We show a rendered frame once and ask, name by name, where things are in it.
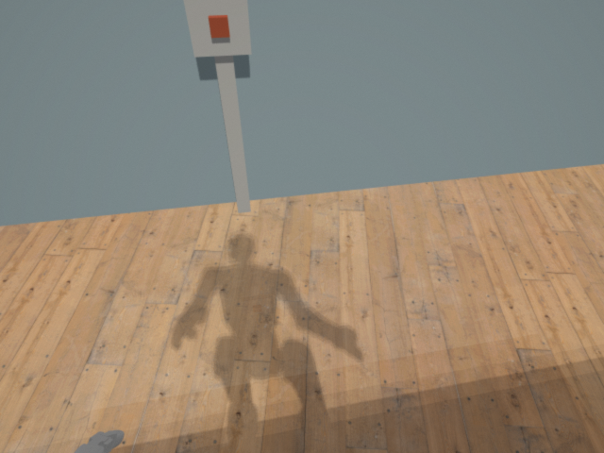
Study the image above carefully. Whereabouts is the panel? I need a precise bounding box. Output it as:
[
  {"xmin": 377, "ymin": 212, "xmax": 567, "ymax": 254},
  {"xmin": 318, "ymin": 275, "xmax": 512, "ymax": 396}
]
[{"xmin": 183, "ymin": 0, "xmax": 252, "ymax": 213}]

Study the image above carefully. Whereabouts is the button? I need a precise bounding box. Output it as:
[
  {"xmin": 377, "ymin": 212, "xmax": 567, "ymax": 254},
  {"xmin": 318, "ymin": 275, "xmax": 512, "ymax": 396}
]
[{"xmin": 209, "ymin": 15, "xmax": 230, "ymax": 38}]

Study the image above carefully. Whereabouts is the robot left hand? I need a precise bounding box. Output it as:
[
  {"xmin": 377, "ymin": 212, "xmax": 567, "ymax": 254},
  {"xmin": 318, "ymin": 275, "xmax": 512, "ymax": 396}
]
[{"xmin": 75, "ymin": 430, "xmax": 125, "ymax": 453}]

